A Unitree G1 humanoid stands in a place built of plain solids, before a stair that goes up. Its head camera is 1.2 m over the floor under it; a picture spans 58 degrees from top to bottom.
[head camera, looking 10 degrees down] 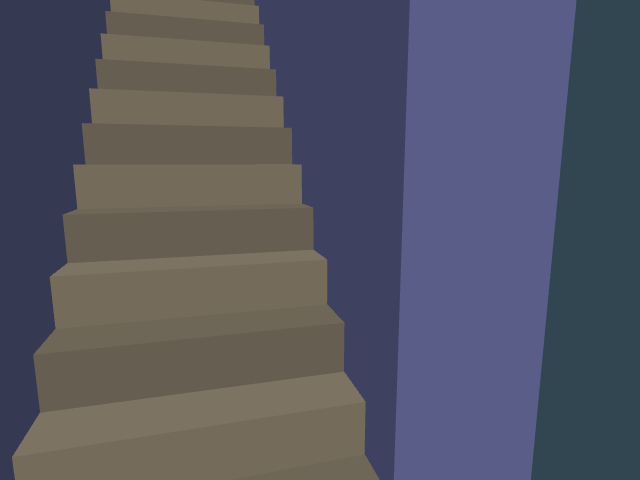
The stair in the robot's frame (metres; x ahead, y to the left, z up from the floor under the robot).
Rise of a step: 0.20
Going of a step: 0.23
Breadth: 1.07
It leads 16 degrees to the left of straight ahead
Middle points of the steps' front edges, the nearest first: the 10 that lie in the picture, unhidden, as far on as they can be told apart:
1.22 0.35 0.40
1.44 0.41 0.60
1.66 0.47 0.80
1.89 0.54 1.00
2.11 0.60 1.20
2.33 0.66 1.40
2.55 0.72 1.60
2.77 0.79 1.80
3.00 0.85 1.99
3.22 0.91 2.19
